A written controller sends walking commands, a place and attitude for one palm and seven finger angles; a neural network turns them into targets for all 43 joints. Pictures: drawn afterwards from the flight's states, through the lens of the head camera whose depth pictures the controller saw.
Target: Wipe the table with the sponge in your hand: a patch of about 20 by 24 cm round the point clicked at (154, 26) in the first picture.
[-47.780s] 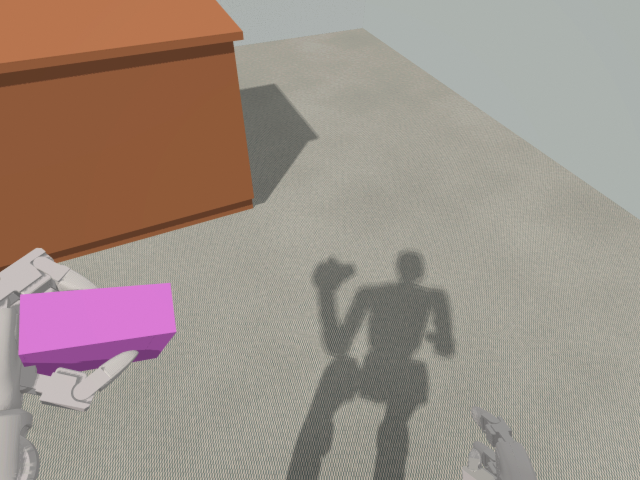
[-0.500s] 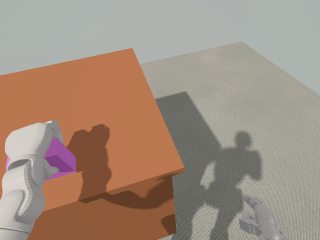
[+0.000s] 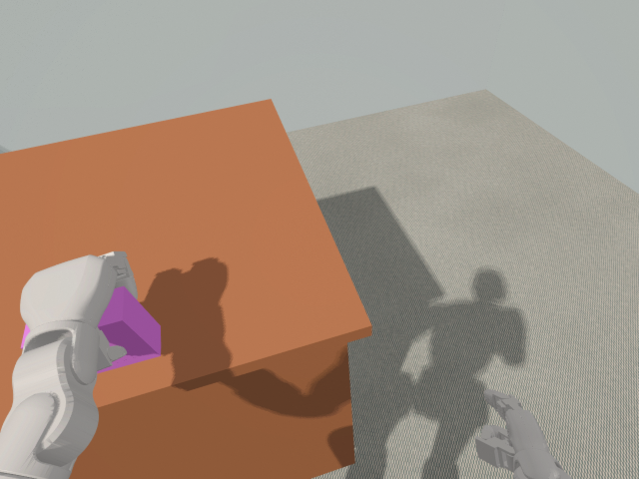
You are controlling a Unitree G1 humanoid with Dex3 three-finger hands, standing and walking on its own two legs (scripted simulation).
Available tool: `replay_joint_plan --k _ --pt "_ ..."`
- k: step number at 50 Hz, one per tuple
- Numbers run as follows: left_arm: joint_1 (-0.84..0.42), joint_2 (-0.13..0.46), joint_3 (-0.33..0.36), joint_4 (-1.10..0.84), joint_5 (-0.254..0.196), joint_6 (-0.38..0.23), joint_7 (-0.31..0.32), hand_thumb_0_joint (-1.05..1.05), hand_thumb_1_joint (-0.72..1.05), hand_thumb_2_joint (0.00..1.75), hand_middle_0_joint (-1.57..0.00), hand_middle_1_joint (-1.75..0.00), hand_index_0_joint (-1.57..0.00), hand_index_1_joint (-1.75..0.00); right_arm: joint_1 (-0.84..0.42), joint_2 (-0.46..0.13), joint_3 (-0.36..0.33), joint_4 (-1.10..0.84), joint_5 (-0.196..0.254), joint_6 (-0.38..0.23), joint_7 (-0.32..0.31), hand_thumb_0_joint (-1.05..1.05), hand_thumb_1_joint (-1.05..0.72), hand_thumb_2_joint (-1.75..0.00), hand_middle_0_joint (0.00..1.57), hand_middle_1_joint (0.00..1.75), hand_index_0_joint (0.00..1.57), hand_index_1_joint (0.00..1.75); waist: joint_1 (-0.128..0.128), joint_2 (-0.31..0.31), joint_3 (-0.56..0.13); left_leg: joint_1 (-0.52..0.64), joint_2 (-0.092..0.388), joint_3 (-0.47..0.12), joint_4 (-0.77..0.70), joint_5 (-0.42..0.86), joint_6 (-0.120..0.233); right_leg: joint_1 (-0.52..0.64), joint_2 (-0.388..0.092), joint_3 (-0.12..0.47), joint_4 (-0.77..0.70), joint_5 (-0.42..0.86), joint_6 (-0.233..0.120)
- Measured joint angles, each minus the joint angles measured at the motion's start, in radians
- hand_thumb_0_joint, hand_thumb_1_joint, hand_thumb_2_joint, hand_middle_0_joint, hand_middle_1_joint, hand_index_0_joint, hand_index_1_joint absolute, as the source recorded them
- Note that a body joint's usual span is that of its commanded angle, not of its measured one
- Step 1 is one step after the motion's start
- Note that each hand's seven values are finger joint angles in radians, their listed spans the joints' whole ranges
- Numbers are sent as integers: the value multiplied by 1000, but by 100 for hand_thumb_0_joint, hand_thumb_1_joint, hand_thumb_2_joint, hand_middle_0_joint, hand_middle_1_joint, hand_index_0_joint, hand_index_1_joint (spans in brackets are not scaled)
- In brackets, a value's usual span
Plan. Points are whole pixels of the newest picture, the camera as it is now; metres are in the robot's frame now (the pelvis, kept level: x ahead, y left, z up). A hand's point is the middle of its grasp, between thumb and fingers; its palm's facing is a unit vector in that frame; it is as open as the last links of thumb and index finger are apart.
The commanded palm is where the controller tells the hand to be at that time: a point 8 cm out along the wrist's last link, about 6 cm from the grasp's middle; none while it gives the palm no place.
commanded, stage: lift the sponge slowly off the table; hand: left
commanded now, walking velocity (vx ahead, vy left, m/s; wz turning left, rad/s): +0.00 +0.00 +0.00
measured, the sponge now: (106, 341) +0.24 +0.32 +0.06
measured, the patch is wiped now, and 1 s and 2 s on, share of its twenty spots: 1.00 1.00 1.00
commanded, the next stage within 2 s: bring the sponge back beside the body in 1.86 s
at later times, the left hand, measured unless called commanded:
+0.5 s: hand (105, 307) +0.25 +0.29 +0.13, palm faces +0.07 -0.07 -1.00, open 9.1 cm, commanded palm +0.21 +0.29 +0.20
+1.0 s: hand (92, 284) +0.25 +0.29 +0.16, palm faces +0.08 -0.03 -1.00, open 9.1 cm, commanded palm +0.22 +0.30 +0.23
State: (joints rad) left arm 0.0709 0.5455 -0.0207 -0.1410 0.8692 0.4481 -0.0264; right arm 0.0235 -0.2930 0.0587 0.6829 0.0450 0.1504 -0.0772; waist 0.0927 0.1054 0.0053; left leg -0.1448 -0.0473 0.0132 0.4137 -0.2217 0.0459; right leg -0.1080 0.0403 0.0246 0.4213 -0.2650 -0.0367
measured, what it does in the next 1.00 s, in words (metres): stands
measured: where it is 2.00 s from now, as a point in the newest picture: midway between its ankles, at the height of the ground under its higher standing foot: outside the picture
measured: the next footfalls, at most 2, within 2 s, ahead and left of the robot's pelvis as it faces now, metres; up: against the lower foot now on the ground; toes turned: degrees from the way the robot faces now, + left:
none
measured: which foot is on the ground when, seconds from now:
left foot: down 0.00-1.00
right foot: down 0.00-1.00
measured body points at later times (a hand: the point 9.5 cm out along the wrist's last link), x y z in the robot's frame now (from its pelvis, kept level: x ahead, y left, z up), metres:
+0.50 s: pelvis +0.00 -0.01 +0.00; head -0.01 -0.06 +0.45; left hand +0.24 +0.28 +0.18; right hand +0.25 -0.21 -0.09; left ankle +0.00 +0.09 -0.74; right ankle -0.02 -0.10 -0.74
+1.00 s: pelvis +0.00 -0.02 +0.00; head -0.02 -0.07 +0.45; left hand +0.25 +0.29 +0.22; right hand +0.24 -0.24 -0.09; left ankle +0.00 +0.09 -0.74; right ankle -0.02 -0.10 -0.74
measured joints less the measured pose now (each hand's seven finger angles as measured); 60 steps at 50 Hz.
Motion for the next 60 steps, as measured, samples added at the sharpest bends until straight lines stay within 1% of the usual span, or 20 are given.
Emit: replay_joint_plan --k 15,23,28,35,38,43,47,54,60 --pt "-19 3 -29 -12 -13 -19 -31 1 -46 106 -82 -144 -85 -147 -19 4 4 0 -4 -6 -12 1 -90 -90 21 30 20 30 20 7 10 31 0 -14 -28 14 -5 35 0 -12 -29 10 -6" --pt "-44 12 -27 -24 -15 -19 -37 1 -46 106 -83 -143 -86 -146 -32 9 8 0 -6 -4 -13 1 -90 -90 21 30 20 30 29 6 17 41 6 -18 -37 19 -12 46 6 -16 -42 17 -14" --pt "-68 30 -24 -10 -16 -8 -46 0 -46 106 -83 -143 -86 -146 -41 7 12 2 -4 3 -14 1 -90 -90 21 30 20 30 27 10 13 42 8 -19 -41 21 -16 46 9 -16 -43 18 -17" --pt "-93 49 -9 2 -32 17 -80 0 -46 106 -83 -143 -86 -145 -39 -3 13 -4 1 5 -14 1 -90 -90 21 30 20 30 20 14 10 40 11 -22 -41 22 -20 43 12 -18 -39 17 -21" --pt "-103 53 -12 2 -35 15 -94 0 -46 106 -83 -143 -86 -145 -34 -8 12 -5 2 2 -17 1 -90 -90 21 30 20 30 18 15 10 37 12 -24 -38 22 -22 40 13 -20 -36 16 -22" --pt "-107 68 -6 -3 -40 -7 -106 0 -46 106 -83 -143 -86 -145 -28 -10 10 -5 0 0 -19 1 -90 -90 21 30 20 30 16 12 12 35 15 -23 -33 20 -25 37 16 -20 -30 14 -26" --pt "-113 89 14 1 -49 -24 -105 0 -46 106 -83 -143 -87 -145 -23 -9 10 -3 -1 -1 -18 1 -90 -90 21 30 20 30 17 8 12 32 19 -22 -26 16 -28 35 20 -18 -26 12 -29" --pt "-125 110 42 2 -66 -6 -115 0 -46 106 -83 -143 -87 -145 -16 -16 6 -4 4 -3 -18 1 -90 -90 21 30 20 30 16 14 8 26 20 -24 -17 13 -29 31 22 -20 -19 10 -30" --pt "-154 114 27 10 -69 5 -142 0 -47 106 -83 -143 -86 -146 -21 -20 8 -6 6 -9 -26 1 -91 -90 21 30 20 30 16 21 11 18 16 -30 -13 18 -27 24 17 -27 -13 11 -27"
